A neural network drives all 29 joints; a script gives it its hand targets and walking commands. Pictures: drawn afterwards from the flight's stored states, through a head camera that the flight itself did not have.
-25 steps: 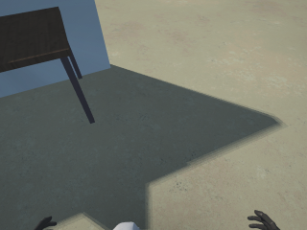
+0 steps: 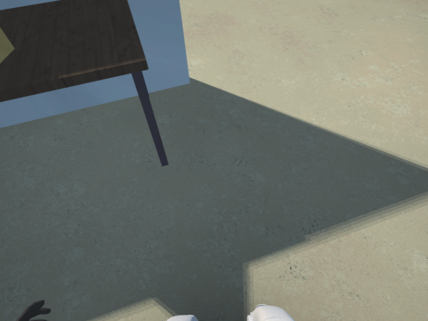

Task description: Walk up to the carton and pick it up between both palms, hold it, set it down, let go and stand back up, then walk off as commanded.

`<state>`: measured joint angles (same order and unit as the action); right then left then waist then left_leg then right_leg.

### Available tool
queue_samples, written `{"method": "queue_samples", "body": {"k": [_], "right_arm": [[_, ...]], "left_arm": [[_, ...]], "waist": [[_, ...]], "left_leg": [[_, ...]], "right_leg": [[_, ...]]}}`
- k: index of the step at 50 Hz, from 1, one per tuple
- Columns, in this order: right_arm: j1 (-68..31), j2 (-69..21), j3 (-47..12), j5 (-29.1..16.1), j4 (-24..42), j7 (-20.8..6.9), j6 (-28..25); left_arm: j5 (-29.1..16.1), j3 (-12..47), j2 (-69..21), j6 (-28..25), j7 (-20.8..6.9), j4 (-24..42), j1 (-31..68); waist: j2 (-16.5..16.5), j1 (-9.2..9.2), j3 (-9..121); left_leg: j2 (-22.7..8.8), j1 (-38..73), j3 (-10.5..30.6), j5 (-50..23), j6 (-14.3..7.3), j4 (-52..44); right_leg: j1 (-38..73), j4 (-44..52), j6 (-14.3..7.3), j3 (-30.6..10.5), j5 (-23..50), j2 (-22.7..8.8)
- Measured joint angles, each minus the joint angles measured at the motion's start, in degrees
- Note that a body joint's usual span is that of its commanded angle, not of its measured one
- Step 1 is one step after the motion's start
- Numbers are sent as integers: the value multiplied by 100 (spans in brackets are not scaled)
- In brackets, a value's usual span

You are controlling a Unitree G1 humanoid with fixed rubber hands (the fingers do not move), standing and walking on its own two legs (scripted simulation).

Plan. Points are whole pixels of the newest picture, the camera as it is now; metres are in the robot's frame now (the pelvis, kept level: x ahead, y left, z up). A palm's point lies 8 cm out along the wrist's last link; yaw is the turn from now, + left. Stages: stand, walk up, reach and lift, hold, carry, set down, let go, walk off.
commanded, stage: walk up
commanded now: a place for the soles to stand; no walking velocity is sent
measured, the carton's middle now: out of the picture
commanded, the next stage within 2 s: none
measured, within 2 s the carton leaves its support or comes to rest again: neither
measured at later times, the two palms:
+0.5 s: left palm out of the picture +0.20 +0.50 -0.07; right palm (297, 255) +0.26 -0.16 -0.12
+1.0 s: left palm out of the picture +0.25 +0.63 -0.04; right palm (223, 186) +0.44 -0.01 -0.12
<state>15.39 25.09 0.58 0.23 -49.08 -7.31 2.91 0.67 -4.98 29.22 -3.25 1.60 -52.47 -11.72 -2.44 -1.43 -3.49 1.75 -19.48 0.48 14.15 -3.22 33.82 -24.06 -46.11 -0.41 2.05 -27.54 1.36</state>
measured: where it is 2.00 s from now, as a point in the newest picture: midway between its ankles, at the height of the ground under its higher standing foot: (102, 261)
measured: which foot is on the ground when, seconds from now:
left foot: down 0.00-0.04, up 0.06-0.40, down 0.42-0.72, up 0.74-1.00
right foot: up 0.00-0.02, down 0.04-0.40, up 0.42-0.70, down 0.72-1.00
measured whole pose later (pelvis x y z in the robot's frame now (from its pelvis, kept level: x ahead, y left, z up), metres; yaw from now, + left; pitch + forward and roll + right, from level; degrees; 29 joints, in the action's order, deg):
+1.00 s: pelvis +0.25 +0.26 +0.00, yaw +14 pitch -2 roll +1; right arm 6.3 25.8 1.1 0.2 -47.7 -8.0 3.1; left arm 0.5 -4.7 28.0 -4.7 2.8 -50.7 -13.0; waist -4.7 -1.6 -3.9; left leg -0.6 -27.9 2.3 20.5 0.2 48.7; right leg -12.5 -34.7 -0.9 3.4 -20.2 -11.2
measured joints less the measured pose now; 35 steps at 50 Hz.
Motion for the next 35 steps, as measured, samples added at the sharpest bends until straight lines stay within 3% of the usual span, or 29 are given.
{"method": "queue_samples", "body": {"k": [2, 5, 8, 13, 19, 21, 22, 24, 28, 32, 35], "right_arm": [[-134, 0, 0, 0, 40, -3, 36], [-432, 6, 1, 0, 60, -13, 50], [-694, 33, 0, 0, 62, -14, 51], [-1070, 35, 0, 0, 63, -49, 51], [-1169, 38, 1, 0, 62, -87, 40], [-989, 77, 42, -1, 60, -69, -23], [-865, 73, 61, 0, 53, -20, -35], [-530, 52, 59, 0, 55, 20, -36], [-43, 51, 58, 0, 60, 94, -35], [165, 49, 57, 0, 62, 97, -35], [89, 47, 56, 0, 93, 85, -9]], "left_arm": [[0, 0, -9, -25, 55, -15, -131], [0, -1, -54, -68, 139, -19, -291], [0, 1, -130, -107, 152, -17, -299], [0, 0, -148, -120, 152, -18, -299], [0, 0, -106, -120, 110, 5, -301], [1, -1, -52, -120, 88, 28, -287], [1, -2, -52, -101, 87, 44, -212], [0, 2, -129, -75, 87, 121, -45], [-2, 24, -200, -71, 56, 246, -22], [-23, 24, -198, -70, 64, 235, -24], [-25, 23, -183, -92, 112, 193, -62]], "waist": [[17, 6, 45], [-7, 17, 52], [-50, 81, 57], [-155, 106, 43], [-195, 100, 55], [-213, 78, 70], [-193, 58, 53], [-129, 53, 2], [-16, -18, -152], [6, -36, -292], [-1, -27, -243]], "left_leg": [[91, 42, 0, 84, 92, 45], [133, -283, 14, 408, 258, 1008], [99, -660, 84, 416, 349, 1683], [-100, -986, 89, 419, 371, 1755], [-242, -740, 93, 338, 218, 903], [-238, -372, 105, 131, 138, 392], [-185, -456, 96, -41, 196, 586], [-78, -459, 98, 87, 220, 734], [34, -84, 91, 83, 81, 249], [150, 187, 94, 166, 2, 119], [244, 245, 94, 329, -17, 200]], "right_leg": [[438, 1054, -29, -9, 513, 0], [611, 1221, -140, 51, 1233, -167], [852, 1327, -120, 66, 1042, -437], [1240, 1447, 39, 80, 830, -768], [1690, 1410, 136, 86, 425, -1024], [1528, 650, 119, 101, 142, -1133], [1240, -76, 111, 65, -174, -1148], [680, -1063, 82, 26, -377, -942], [-56, -1179, 80, 10, -349, -415], [-214, -450, 80, -1, 35, -213], [146, 757, 68, -13, 771, -157]]}}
